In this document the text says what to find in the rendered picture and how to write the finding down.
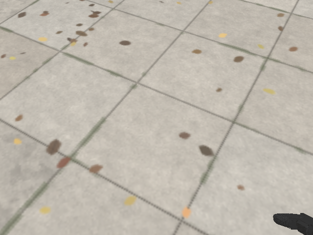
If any right robot hand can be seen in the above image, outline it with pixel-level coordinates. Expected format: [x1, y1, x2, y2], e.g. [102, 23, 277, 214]
[273, 212, 313, 235]

